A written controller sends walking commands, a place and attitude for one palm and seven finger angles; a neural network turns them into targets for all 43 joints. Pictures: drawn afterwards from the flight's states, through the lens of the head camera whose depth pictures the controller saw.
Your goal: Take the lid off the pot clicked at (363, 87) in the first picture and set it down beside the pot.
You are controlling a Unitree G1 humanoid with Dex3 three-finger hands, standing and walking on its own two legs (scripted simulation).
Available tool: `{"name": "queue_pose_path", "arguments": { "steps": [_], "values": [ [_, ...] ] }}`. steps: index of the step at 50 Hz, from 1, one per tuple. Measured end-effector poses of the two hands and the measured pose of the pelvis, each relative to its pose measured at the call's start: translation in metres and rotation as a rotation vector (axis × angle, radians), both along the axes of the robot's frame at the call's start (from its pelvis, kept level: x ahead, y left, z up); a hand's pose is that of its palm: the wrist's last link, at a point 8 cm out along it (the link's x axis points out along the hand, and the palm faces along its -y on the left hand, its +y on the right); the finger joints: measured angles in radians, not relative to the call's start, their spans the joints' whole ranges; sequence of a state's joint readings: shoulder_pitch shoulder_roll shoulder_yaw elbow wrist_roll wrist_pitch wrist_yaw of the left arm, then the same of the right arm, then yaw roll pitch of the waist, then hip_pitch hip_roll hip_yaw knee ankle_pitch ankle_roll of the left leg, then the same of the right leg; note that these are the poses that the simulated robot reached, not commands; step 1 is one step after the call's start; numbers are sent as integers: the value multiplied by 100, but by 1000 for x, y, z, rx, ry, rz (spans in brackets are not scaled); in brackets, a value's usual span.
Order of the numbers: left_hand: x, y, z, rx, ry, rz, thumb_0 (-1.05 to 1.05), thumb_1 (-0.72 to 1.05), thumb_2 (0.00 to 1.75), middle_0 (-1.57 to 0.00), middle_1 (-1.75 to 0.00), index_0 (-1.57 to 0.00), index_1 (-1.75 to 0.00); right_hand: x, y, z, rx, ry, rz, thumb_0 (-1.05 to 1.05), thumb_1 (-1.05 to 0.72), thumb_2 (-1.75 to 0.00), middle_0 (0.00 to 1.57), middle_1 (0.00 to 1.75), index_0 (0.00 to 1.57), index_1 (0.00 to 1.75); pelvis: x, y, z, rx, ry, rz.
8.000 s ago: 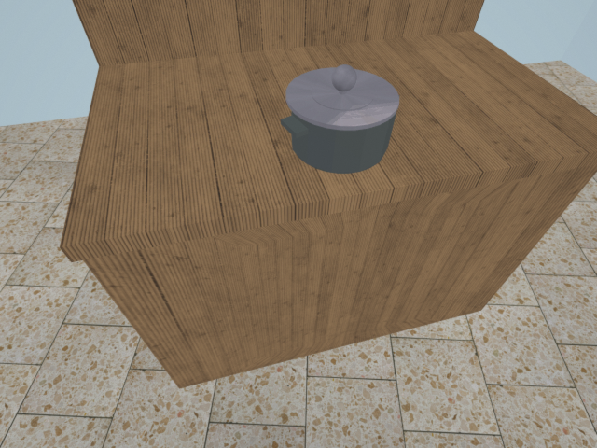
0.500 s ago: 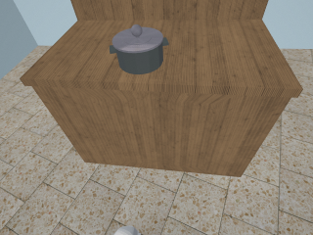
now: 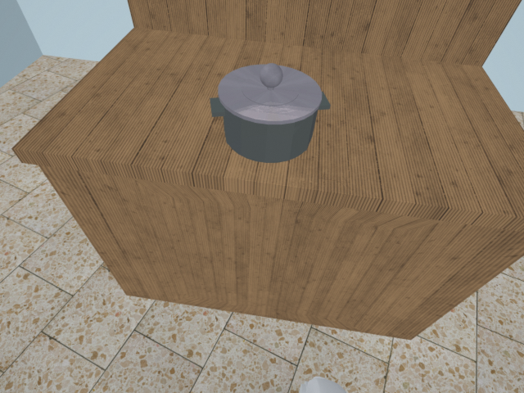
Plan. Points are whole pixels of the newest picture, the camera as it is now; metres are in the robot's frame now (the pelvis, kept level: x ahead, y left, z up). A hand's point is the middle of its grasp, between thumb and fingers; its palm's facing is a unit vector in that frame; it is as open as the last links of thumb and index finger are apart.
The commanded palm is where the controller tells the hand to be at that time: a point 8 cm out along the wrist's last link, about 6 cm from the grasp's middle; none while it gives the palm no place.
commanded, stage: take the last steps up to it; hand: left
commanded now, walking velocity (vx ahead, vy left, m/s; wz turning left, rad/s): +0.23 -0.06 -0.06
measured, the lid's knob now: (271, 75) +0.64 +0.05 +0.16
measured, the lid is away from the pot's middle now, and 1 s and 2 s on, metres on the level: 0.00 0.00 0.00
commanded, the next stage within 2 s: come to a stop and stand still in 0.16 s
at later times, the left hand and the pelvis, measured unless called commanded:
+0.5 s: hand (195, 332) +0.25 +0.14 -0.17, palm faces +0.00 -0.97 -0.25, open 7.2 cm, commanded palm none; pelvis +0.16 -0.04 +0.00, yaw -2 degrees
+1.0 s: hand (131, 377) +0.17 +0.25 -0.18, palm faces +0.01 -0.98 -0.20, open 7.4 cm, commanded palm none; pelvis +0.13 +0.03 +0.00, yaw -3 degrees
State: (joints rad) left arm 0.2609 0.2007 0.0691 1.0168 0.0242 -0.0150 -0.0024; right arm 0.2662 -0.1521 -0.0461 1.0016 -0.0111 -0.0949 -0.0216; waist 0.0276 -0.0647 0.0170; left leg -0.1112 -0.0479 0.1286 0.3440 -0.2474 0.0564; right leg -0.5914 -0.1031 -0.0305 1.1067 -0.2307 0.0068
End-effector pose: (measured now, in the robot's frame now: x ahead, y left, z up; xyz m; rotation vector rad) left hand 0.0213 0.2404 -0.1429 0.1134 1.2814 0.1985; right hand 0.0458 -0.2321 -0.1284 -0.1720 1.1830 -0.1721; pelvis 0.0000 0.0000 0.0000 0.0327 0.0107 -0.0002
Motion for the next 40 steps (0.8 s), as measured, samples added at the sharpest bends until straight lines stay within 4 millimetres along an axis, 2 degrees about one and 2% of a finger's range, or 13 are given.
{"name": "queue_pose_path", "arguments": {
  "steps": [4, 9, 12, 14, 16, 20, 26, 31, 34, 36, 38, 40],
  "values": [
    [81, -2, 9, 10, -110, -47, 0, 91, 90, -20, -30, -19, -30, -13, -2, -8, 13, 115, -36, -2, -94, -90, 20, 30, 20, 30, 31, -2, -1, 6, 5, 0],
    [169, -20, 13, 21, -163, -135, 0, 91, 90, -20, -30, -19, -30, -23, -3, -20, 54, 251, -98, 0, -92, -90, 20, 30, 20, 30, 76, -14, -7, 3, 8, -8],
    [214, -37, 7, 30, -191, -180, 0, 91, 90, -20, -30, -19, -30, -22, -7, -32, 83, 330, -132, 0, -92, -90, 20, 30, 20, 30, 107, -27, -18, -2, 4, -8],
    [232, -48, 4, 33, -210, -181, 0, 91, 90, -20, -30, -19, -30, -14, -12, -37, 97, 373, -143, 0, -91, -90, 20, 30, 20, 30, 123, -35, -23, -14, -3, -11],
    [237, -56, 4, 26, -198, -169, 0, 91, 90, -20, -30, -19, -30, 4, -18, -37, 93, 381, -142, 1, -91, -90, 20, 30, 20, 30, 134, -39, -20, -24, -12, -13],
    [228, -67, 5, 22, -102, -149, 0, 91, 90, -20, -30, -20, -30, 57, -29, -32, 74, 315, -138, 1, -91, -90, 20, 30, 20, 30, 151, -42, -10, -20, -10, -32],
    [220, -44, 11, 70, -45, -98, -2, 94, 90, -21, -30, -20, -30, 136, -36, -28, 49, 189, -85, 0, -91, -90, 20, 30, 20, 30, 161, -35, -4, -11, -7, -36],
    [209, -15, 10, 86, -18, -84, -1, 92, 90, -21, -30, -20, -30, 188, -31, -18, 14, 71, -46, 0, -91, -90, 20, 30, 20, 30, 160, -17, -4, -4, -10, -43],
    [203, 5, 3, 81, -16, -83, 0, 91, 90, -21, -30, -20, -30, 207, -20, -9, -11, 4, -28, 0, -91, -90, 20, 30, 20, 30, 157, -2, -7, -10, -11, -42],
    [200, 19, -6, 69, -22, -79, 0, 91, 90, -21, -30, -20, -30, 212, -11, -6, -31, -36, -20, 0, -91, -90, 20, 30, 20, 30, 156, 9, -12, -25, -15, -38],
    [198, 33, -17, 56, -30, -67, 0, 91, 90, -21, -30, -20, -30, 211, 0, -5, -54, -62, -8, 0, -91, -90, 20, 30, 20, 30, 155, 20, -19, -46, -19, -27],
    [193, 42, -20, 50, -25, -59, 0, 91, 90, -21, -30, -20, -30, 203, 12, 2, -62, -50, 13, 0, -91, -90, 20, 30, 20, 30, 150, 25, -17, -48, -29, -27]
  ]
}}
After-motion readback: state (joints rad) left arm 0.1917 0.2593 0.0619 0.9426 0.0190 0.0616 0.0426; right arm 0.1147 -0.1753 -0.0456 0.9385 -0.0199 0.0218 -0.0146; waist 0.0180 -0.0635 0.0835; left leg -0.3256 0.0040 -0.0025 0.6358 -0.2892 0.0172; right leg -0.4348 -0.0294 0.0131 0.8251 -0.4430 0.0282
